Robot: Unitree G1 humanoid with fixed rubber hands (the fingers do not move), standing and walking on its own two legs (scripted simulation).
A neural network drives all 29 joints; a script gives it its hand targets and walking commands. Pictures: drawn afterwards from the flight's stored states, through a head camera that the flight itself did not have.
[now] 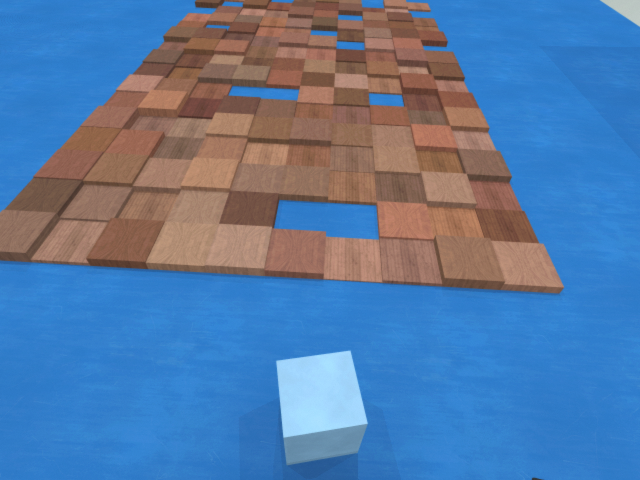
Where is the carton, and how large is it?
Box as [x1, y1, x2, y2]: [276, 351, 367, 464]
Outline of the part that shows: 350,351 276,361 283,438 287,464 357,452 367,423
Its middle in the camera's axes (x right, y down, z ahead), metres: -0.01 +0.48 +1.11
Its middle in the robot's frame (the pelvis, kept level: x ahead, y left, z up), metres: +0.47 -0.02 -0.66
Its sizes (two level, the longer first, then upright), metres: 0.210 0.200 0.250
